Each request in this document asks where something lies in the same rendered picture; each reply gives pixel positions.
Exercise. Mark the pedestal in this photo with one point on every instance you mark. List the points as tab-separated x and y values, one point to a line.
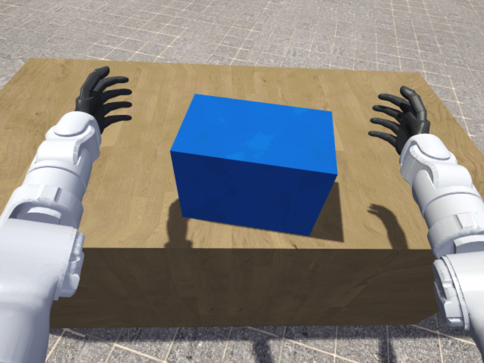
367	261

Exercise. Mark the right robot upper arm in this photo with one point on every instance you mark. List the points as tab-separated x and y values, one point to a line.
459	291

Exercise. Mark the left robot hand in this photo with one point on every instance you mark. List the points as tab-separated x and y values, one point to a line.
92	97

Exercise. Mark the carton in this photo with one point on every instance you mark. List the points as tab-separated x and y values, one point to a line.
254	164

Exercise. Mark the robot left forearm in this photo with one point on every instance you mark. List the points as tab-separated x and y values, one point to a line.
57	179

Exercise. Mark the left robot upper arm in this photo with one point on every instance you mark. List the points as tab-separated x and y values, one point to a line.
38	263

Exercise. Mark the robot right forearm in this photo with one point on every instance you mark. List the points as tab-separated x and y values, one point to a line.
448	201

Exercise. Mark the right robot hand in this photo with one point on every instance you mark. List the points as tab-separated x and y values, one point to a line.
413	118

